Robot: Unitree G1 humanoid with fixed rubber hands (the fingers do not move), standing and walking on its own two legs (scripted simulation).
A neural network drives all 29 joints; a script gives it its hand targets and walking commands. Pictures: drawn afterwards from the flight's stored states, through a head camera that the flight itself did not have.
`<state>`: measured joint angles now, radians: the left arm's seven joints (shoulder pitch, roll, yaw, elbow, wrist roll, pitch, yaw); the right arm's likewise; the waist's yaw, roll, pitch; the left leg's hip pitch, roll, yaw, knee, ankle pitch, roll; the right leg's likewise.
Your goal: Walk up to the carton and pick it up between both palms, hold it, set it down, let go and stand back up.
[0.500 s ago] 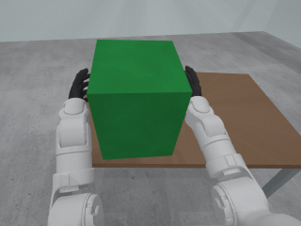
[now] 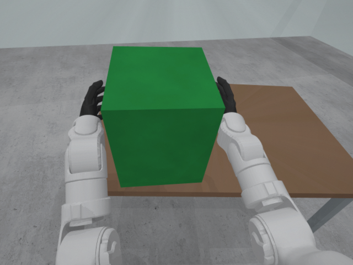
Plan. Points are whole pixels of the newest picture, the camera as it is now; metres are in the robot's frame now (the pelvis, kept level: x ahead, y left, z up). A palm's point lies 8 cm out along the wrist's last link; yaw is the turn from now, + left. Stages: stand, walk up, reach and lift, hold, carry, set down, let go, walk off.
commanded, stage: hold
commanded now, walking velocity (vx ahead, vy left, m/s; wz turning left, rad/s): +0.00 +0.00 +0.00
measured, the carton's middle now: (160, 118) +0.39 +0.01 +0.16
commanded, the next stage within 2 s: none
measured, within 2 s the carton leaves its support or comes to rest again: neither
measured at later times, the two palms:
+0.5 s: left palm (89, 116) +0.36 +0.16 +0.19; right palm (225, 112) +0.36 -0.13 +0.19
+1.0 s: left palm (92, 116) +0.36 +0.16 +0.19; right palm (226, 113) +0.36 -0.13 +0.19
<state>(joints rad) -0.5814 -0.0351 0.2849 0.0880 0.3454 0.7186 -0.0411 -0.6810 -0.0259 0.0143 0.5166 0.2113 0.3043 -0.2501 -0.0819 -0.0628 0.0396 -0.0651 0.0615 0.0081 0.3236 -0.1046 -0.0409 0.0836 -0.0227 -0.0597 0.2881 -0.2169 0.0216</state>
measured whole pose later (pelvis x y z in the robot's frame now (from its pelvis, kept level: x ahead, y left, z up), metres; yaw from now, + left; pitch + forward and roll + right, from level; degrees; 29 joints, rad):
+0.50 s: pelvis +0.00 +0.00 +0.00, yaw +0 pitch -9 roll -1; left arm -0.58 -0.03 0.28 0.09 0.34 0.72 -0.04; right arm -0.69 -0.02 0.01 0.52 0.21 0.30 -0.25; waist -0.08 -0.06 0.03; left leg -0.07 0.06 0.01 0.32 -0.10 -0.04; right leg 0.08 -0.02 -0.06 0.29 -0.22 0.02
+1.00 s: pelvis +0.00 +0.00 +0.00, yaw +0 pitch -9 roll -1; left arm -0.59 -0.04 0.28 0.10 0.35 0.72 -0.04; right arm -0.68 -0.03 0.01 0.53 0.21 0.30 -0.25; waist -0.09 -0.06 0.04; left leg -0.07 0.06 0.01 0.32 -0.10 -0.04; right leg 0.08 -0.03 -0.06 0.29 -0.22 0.02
